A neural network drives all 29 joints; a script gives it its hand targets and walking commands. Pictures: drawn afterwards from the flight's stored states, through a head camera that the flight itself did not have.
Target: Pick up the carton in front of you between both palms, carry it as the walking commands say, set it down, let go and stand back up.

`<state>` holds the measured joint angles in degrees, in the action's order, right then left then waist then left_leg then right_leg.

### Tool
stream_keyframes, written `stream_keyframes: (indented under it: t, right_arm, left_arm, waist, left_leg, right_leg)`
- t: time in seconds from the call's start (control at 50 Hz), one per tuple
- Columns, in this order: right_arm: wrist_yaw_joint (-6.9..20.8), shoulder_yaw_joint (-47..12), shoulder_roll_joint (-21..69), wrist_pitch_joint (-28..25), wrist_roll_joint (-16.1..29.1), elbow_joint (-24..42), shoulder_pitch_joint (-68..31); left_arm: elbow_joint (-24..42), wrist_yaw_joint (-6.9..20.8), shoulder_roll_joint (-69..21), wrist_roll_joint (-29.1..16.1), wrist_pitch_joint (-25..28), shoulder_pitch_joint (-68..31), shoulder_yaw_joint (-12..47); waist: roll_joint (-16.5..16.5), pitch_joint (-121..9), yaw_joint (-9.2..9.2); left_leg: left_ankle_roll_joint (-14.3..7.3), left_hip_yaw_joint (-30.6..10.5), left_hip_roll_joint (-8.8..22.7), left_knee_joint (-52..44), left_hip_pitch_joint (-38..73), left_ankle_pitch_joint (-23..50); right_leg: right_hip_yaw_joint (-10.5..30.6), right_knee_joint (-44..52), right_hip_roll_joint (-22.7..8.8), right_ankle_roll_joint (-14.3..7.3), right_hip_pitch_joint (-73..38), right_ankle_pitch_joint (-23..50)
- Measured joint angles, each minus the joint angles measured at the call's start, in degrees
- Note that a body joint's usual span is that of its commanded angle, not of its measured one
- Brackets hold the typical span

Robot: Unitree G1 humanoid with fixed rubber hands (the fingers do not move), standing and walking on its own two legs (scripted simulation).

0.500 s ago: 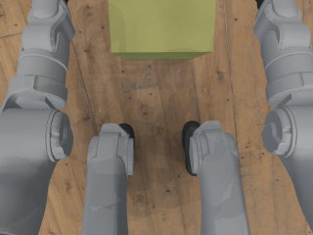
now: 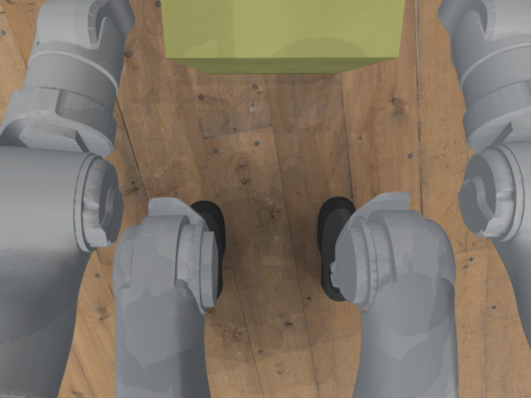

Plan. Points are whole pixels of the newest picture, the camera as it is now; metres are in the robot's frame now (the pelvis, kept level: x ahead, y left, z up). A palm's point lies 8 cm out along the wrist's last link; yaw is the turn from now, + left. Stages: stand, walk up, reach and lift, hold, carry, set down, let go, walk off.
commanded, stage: reach and lift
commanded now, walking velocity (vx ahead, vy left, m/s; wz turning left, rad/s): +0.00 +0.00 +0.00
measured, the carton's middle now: out of the picture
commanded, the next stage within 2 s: none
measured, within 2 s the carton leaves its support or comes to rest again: leaves its support in 0.68 s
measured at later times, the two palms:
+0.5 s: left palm out of the picture +0.56 +0.14 -0.17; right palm out of the picture +0.56 -0.17 -0.17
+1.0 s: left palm out of the picture +0.51 +0.13 +0.01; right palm out of the picture +0.51 -0.17 +0.00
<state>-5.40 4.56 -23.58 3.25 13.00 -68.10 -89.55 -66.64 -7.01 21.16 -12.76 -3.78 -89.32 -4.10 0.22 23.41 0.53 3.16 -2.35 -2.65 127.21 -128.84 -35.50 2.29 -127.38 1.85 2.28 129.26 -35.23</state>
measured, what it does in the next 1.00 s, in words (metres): rises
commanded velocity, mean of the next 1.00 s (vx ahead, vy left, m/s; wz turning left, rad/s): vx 0.00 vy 0.00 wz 0.00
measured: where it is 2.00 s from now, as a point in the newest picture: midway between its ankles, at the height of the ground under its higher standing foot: (271, 266)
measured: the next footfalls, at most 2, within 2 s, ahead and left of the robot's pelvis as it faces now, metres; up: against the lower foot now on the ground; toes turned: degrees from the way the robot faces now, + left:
none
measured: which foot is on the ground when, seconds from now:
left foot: down 0.00-1.00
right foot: down 0.00-1.00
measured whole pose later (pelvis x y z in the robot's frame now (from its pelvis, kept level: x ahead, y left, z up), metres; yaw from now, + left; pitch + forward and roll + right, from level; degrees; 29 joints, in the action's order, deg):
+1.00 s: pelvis -0.01 +0.00 +0.07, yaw -1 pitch +42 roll +1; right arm -3.8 27.0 -5.4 20.6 -11.2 -48.7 -70.5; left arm -47.3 -4.5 3.3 11.5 -20.2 -69.9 -28.1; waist 0.3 -3.2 0.3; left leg 4.7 -4.7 -6.0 110.9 -122.5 -30.7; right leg 5.0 -110.9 6.0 4.2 123.2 -29.8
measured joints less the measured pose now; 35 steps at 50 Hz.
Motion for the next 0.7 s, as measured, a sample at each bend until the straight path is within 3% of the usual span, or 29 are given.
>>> stream_keyframes:
  t: [0.26,0.36,0.46,0.56,0.64,0.7]
  right_arm:
    - [0.15,-0.92,2.30,0.52,-0.34,-1.02,-2.10]
    - [-1.10,2.02,3.88,1.44,-4.23,-1.20,-4.38]
    - [1.21,7.73,4.82,4.59,-9.55,2.63,-2.76]
    - [2.99,9.92,5.95,7.17,-10.14,8.91,1.52]
    - [0.81,8.26,6.90,9.66,-8.38,13.69,4.88]
    - [-4.25,6.75,8.43,11.87,-7.22,18.35,8.11]
  left_arm:
    - [-0.85,0.54,-1.44,0.27,-0.36,-1.71,0.71]
    - [-1.23,-0.76,-2.83,3.85,-1.22,-3.93,-2.66]
    - [2.53,1.30,-4.18,9.11,-4.15,-2.28,-8.89]
    - [8.85,2.77,-5.64,9.78,-6.61,2.06,-11.45]
    - [12.61,0.64,-6.15,7.90,-8.67,4.87,-9.49]
    - [16.56,-2.88,-7.45,6.57,-10.62,7.56,-7.95]
  waist:
    - [-0.13,0.80,0.04]
    - [0.18,3.02,0.04]
    - [0.36,3.26,0.20]
    - [0.61,2.07,0.24]
    - [0.75,0.28,0.35]
    - [0.72,-1.97,0.24]
  left_leg:
    - [0.08,-0.07,0.05,-2.02,0.28,2.12]
    - [0.01,-0.16,-0.20,-2.12,1.39,2.36]
    - [-0.09,-0.02,-0.54,-0.79,1.56,1.70]
    - [-0.21,-0.04,-0.72,0.65,1.10,0.48]
    - [-0.09,-0.27,-1.02,0.89,0.60,-0.07]
    - [0.49,-0.79,-1.88,0.18,0.89,-0.17]
  right_leg:
    - [-0.15,2.00,-0.05,-0.21,-0.24,2.15]
    - [-0.08,2.24,0.12,0.03,-1.52,2.35]
    - [0.21,0.85,0.24,0.23,-1.77,1.55]
    - [0.23,-0.55,0.28,0.28,-1.41,0.27]
    - [0.22,-0.70,0.49,0.44,-0.97,-0.27]
    - [0.72,0.04,1.46,0.95,-1.14,-0.22]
